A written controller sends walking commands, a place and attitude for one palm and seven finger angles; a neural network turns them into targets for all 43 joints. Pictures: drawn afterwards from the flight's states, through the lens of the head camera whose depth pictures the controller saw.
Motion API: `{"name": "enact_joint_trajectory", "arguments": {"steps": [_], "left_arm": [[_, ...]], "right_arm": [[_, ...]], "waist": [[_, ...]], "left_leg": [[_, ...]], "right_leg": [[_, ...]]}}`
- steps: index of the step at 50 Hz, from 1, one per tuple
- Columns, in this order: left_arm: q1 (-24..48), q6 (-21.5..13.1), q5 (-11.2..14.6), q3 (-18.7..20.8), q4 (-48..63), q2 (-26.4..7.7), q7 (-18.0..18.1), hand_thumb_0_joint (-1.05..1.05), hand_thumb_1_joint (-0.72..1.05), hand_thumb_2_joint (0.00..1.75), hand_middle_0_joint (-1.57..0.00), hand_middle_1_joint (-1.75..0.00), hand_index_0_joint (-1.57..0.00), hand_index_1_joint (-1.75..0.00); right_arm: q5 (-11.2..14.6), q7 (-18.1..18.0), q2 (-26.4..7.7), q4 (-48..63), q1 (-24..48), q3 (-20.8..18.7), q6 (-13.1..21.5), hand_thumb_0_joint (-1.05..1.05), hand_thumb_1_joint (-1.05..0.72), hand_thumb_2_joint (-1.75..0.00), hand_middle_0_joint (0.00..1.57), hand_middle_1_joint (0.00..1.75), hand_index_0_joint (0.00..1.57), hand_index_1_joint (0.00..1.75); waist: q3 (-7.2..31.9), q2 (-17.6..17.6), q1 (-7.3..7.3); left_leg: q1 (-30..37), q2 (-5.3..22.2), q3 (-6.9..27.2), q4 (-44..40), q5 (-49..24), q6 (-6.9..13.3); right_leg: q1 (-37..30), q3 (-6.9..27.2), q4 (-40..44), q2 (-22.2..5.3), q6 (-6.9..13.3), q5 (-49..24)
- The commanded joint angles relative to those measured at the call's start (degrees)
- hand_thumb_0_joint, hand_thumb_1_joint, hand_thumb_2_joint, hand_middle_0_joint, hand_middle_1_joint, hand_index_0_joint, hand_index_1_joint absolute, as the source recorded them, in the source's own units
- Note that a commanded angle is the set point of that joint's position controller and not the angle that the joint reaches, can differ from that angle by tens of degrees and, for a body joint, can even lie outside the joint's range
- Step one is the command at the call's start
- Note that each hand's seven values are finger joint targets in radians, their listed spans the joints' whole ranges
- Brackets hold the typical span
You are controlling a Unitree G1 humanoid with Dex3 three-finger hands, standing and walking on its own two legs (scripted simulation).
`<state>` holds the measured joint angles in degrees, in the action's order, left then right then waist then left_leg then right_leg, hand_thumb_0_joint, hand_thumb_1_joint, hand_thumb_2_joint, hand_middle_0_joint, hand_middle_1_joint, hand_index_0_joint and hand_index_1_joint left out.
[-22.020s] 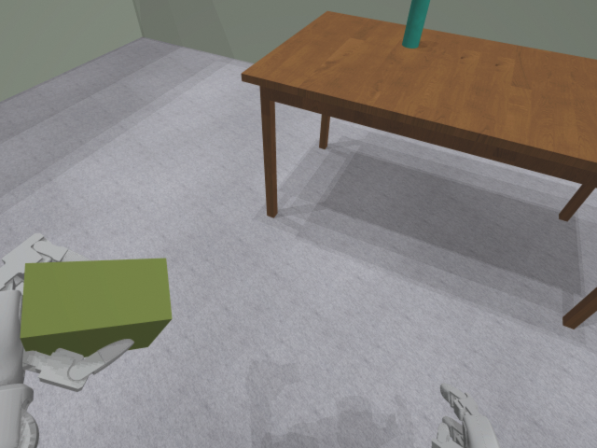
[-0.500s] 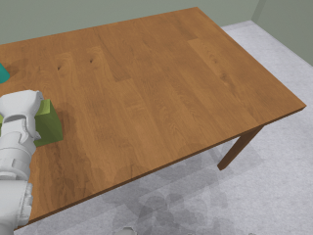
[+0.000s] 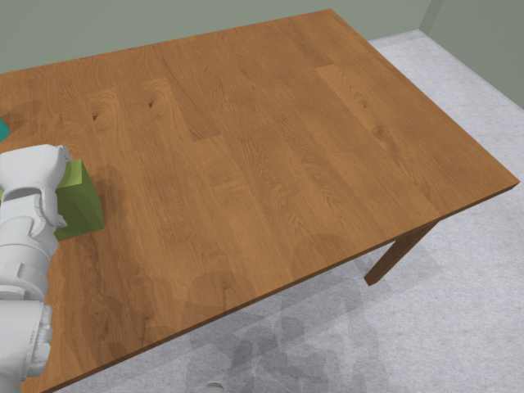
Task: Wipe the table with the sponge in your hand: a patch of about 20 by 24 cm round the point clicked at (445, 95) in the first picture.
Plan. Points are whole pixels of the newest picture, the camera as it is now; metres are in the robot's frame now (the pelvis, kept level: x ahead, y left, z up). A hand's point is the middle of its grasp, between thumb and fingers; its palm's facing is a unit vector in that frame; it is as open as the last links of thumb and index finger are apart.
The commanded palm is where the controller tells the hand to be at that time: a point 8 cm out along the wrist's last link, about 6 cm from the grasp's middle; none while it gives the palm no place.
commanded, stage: slide across to the middle lane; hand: left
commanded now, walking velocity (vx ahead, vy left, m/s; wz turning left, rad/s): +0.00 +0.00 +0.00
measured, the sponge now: (55, 211) +0.39 +0.37 -0.01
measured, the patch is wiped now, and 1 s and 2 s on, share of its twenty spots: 0.55 0.70 0.80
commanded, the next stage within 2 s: wipe back along the middle lane in 0.40 s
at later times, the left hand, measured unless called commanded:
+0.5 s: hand (97, 178) +0.43 +0.29 +0.04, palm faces -0.12 +0.01 -0.99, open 10.0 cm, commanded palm +0.42 +0.27 +0.08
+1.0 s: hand (104, 197) +0.40 +0.27 +0.03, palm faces -0.09 -0.01 -1.00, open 10.1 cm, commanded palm +0.37 +0.25 +0.07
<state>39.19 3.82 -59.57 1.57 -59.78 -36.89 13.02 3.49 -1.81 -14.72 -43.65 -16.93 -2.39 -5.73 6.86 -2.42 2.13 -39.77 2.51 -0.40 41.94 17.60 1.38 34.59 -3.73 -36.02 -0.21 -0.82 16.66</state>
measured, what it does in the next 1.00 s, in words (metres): stands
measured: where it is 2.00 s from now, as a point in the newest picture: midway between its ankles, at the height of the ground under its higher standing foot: outside the picture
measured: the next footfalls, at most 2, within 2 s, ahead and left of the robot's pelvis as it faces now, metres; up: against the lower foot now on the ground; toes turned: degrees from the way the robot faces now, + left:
none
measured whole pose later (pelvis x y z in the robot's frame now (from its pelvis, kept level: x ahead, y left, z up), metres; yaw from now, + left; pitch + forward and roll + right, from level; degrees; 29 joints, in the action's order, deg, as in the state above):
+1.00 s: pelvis +0.03 -0.02 +0.02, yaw +1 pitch +10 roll -1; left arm 29.2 16.7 -57.5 -6.1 -46.7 -22.9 15.3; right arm 4.3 -0.8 -16.0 -41.2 -10.5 -2.1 -9.2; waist 6.6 -2.7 0.2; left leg -26.9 2.0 -0.4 33.8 16.8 0.0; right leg 22.8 -3.8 -30.4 -0.4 0.2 17.4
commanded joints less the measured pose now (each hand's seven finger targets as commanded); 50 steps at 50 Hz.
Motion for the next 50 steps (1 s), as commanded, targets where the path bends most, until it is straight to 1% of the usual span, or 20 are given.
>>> {"name": "enact_joint_trajectory", "arguments": {"steps": [1,4,6,8,14,17,19,22,24,28,29,32,34,35,36,37,39,42,45,50], "left_arm": [[20.9,0.1,0.8,-2.4,11.6,-5.6,1.1,0.0,0.1,1.3,-1.2,-1.6,-1.2,-1.6],[19.3,1.6,0.7,-0.5,10.7,-6.4,1.2,0.0,0.1,1.3,-1.2,-1.6,-1.2,-1.6],[20.8,2.5,0.8,-4.4,12.0,-2.2,1.2,0.0,0.1,1.3,-1.2,-1.6,-1.2,-1.6],[20.9,3.7,0.0,-4.0,10.4,-2.9,1.3,0.0,0.1,1.3,-1.2,-1.6,-1.2,-1.6],[20.5,5.1,0.2,-3.5,11.2,-0.5,1.9,0.0,0.1,1.3,-1.2,-1.6,-1.2,-1.6],[20.6,6.0,0.3,-5.9,11.7,2.5,2.3,0.0,0.1,1.3,-1.2,-1.6,-1.2,-1.6],[19.8,7.0,0.4,-2.6,10.9,-0.2,2.9,0.0,0.1,1.3,-1.2,-1.6,-1.2,-1.6],[22.0,8.4,0.0,-5.4,10.6,2.2,3.3,0.0,0.1,1.3,-1.2,-1.6,-1.2,-1.6],[22.7,9.1,-0.1,-3.4,9.9,0.2,3.4,0.0,0.1,1.3,-1.2,-1.6,-1.2,-1.6],[17.0,9.5,0.0,-5.4,11.3,3.1,2.7,0.0,0.1,1.3,-1.2,-1.6,-1.2,-1.6],[13.4,9.5,0.4,-2.0,11.4,0.5,2.7,0.0,0.1,1.3,-1.2,-1.6,-1.2,-1.6],[9.5,10.0,1.0,-5.4,14.0,4.0,2.0,0.0,0.1,1.3,-1.2,-1.6,-1.2,-1.6],[6.1,10.9,1.1,-2.4,12.8,1.4,2.0,0.0,0.1,1.3,-1.2,-1.6,-1.2,-1.6],[6.6,10.9,1.3,-5.1,14.6,3.7,1.7,0.0,0.1,1.3,-1.2,-1.6,-1.2,-1.6],[4.7,11.3,1.1,-3.0,14.1,1.5,1.9,0.0,0.1,1.3,-1.2,-1.6,-1.2,-1.6],[4.0,11.5,1.1,-4.7,14.8,3.3,1.6,0.0,0.1,1.3,-1.2,-1.6,-1.2,-1.6],[2.0,12.0,1.4,-2.6,15.4,1.7,1.6,0.0,0.1,1.3,-1.2,-1.6,-1.2,-1.6],[1.0,12.6,1.7,-6.4,16.5,5.7,1.1,0.0,0.1,1.3,-1.2,-1.6,-1.2,-1.6],[0.0,13.3,1.7,-6.5,15.2,5.8,0.8,0.0,0.1,1.3,-1.2,-1.6,-1.2,-1.6],[-0.6,13.4,1.6,-7.6,17.6,7.1,0.6,0.0,0.1,1.3,-1.2,-1.6,-1.2,-1.6]], "right_arm": [[0.2,-0.6,-9.5,4.6,-1.8,-3.1,1.8,0.0,-0.9,-0.9,0.2,0.3,0.2,0.3],[0.2,-0.6,-9.7,4.3,-0.7,-2.9,1.6,0.0,-0.9,-0.9,0.2,0.3,0.2,0.3],[0.1,-0.3,-9.2,4.6,-0.5,-2.8,1.5,0.0,-0.9,-0.9,0.2,0.3,0.2,0.3],[0.1,-0.2,-9.3,4.5,0.2,-2.6,1.3,0.0,-0.9,-0.9,0.2,0.3,0.2,0.3],[-0.3,-0.1,-9.1,4.8,1.3,-2.7,0.9,0.0,-0.9,-0.9,0.2,0.3,0.2,0.3],[-0.4,0.3,-8.7,5.1,1.4,-2.8,0.6,0.0,-0.9,-0.9,0.2,0.3,0.2,0.3],[-0.5,0.3,-9.1,4.7,2.0,-2.7,0.2,0.0,-0.9,-0.9,0.2,0.3,0.2,0.3],[-0.4,0.5,-8.7,4.8,1.9,-2.6,-0.1,0.0,-0.9,-0.9,0.2,0.3,0.2,0.3],[-0.4,0.5,-9.1,4.3,2.3,-2.4,-0.3,0.0,-0.9,-0.9,0.2,0.3,0.2,0.3],[-0.5,0.8,-8.6,5.2,2.7,-2.6,-0.7,0.0,-0.9,-0.9,0.2,0.3,0.2,0.3],[-0.5,0.8,-8.9,5.3,3.0,-2.7,-0.9,0.0,-0.9,-0.9,0.2,0.3,0.2,0.3],[-0.2,1.0,-8.7,6.5,3.9,-2.6,-1.1,0.0,-0.9,-0.9,0.2,0.3,0.2,0.3],[0.0,1.0,-9.3,6.4,4.7,-2.4,-1.5,0.0,-0.9,-0.9,0.2,0.3,0.2,0.3],[0.0,1.0,-9.2,7.0,4.9,-2.4,-1.5,0.0,-0.9,-0.9,0.2,0.3,0.2,0.3],[0.2,1.0,-9.2,7.0,5.0,-2.5,-1.6,0.0,-0.9,-0.9,0.2,0.3,0.2,0.3],[0.3,1.1,-9.1,7.5,5.7,-2.3,-1.6,0.0,-0.9,-0.9,0.2,0.3,0.2,0.3],[0.5,0.9,-9.5,7.4,6.5,-2.3,-1.8,0.0,-0.9,-0.9,0.2,0.3,0.2,0.3],[0.7,0.9,-9.1,8.2,7.1,-2.1,-1.7,0.0,-0.9,-0.9,0.2,0.3,0.2,0.3],[0.8,0.7,-9.2,8.3,7.5,-1.9,-1.8,0.0,-0.9,-0.9,0.2,0.3,0.2,0.3],[0.9,0.4,-8.8,9.3,8.5,-1.8,-1.7,0.0,-0.9,-0.9,0.2,0.3,0.2,0.3]], "waist": [[17.8,-4.2,2.66],[16.8,-3.3,1.54],[16.5,-3.9,2.23],[14.8,-2.5,2.11],[17.6,-2.4,1.03],[18.2,-0.8,1.52],[18.3,0.2,0.76],[18.0,0.4,1.57],[17.6,1.0,1.42],[20.4,0.1,0.35],[20.7,0.1,-0.95],[20.0,2.3,-0.6],[16.9,3.5,-1.33],[16.7,3.4,-0.7],[16.4,4.1,-1.39],[15.4,4.2,-1.21],[15.1,4.1,-1.93],[12.9,3.8,-1.34],[10.6,4.6,-1.34],[12.1,2.3,-2.09]], "left_leg": [[22.4,-0.7,3.4,-6.0,-14.5,1.3],[22.8,-0.6,4.0,-7.2,-15.5,1.0],[23.9,-0.8,3.6,-7.3,-15.8,1.0],[23.0,-0.9,3.8,-8.0,-14.4,0.9],[25.6,-0.6,3.9,-8.1,-20.2,0.4],[26.1,-0.7,3.4,-7.5,-22.0,0.5],[25.0,-0.8,3.1,-7.8,-22.6,0.5],[24.4,-1.3,2.2,-7.6,-22.4,0.8],[23.6,-1.3,2.2,-7.9,-22.1,0.9],[24.4,-1.8,1.0,-7.3,-24.9,1.1],[24.1,-1.9,1.1,-7.3,-26.2,1.1],[23.2,-2.2,0.3,-7.3,-26.2,1.4],[21.3,-2.4,0.4,-8.1,-24.4,1.5],[21.6,-2.6,-0.1,-8.0,-23.9,1.7],[20.8,-2.7,-0.1,-8.3,-23.1,1.7],[20.6,-2.8,-0.4,-8.5,-23.0,1.7],[20.7,-2.8,-0.2,-9.0,-22.6,1.6],[20.7,-3.0,-0.5,-9.4,-20.7,1.6],[20.3,-3.1,0.0,-9.9,-18.4,1.5],[22.1,-3.0,0.5,-10.3,-17.6,1.3]], "right_leg": [[-2.1,0.1,5.1,2.8,3.7,-7.7],[-3.1,0.0,5.3,2.8,4.2,-7.9],[-3.3,-0.2,5.8,2.7,3.9,-8.4],[-3.6,-0.3,6.0,2.6,4.0,-7.8],[-5.6,-0.3,5.9,2.5,4.3,-11.4],[-6.6,-0.4,5.9,2.4,3.9,-13.6],[-8.6,-0.1,6.0,2.4,4.0,-15.2],[-9.5,-0.2,6.0,2.1,3.7,-17.4],[-10.5,0.1,6.1,2.0,3.8,-18.2],[-14.1,0.5,6.0,1.7,3.6,-23.3],[-15.9,0.8,6.0,1.7,3.9,-25.1],[-18.0,0.8,6.2,1.4,3.4,-28.3],[-18.6,1.0,6.6,1.3,3.6,-27.7],[-18.9,0.8,6.8,1.2,3.4,-28.4],[-19.6,1.0,6.8,1.1,3.4,-28.2],[-19.6,0.9,6.9,1.0,3.4,-28.7],[-19.9,1.4,7.2,1.0,3.5,-28.1],[-18.7,0.8,7.7,1.0,3.4,-26.0],[-17.3,0.5,8.0,1.2,3.6,-22.2],[-16.2,0.3,8.1,1.5,4.0,-18.1]]}}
